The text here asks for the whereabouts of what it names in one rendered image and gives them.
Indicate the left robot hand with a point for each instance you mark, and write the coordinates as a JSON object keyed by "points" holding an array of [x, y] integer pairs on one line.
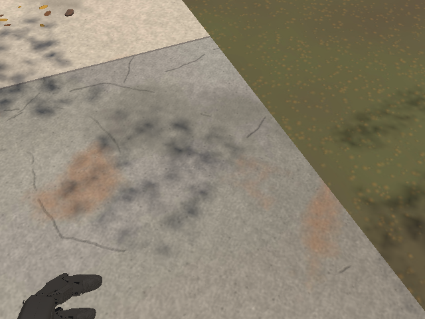
{"points": [[57, 291]]}

